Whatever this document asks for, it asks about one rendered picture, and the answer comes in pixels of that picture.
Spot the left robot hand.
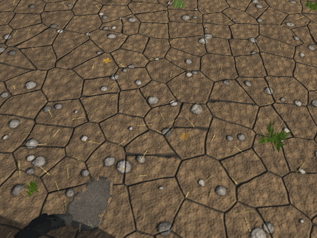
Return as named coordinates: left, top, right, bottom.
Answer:
left=14, top=213, right=73, bottom=238

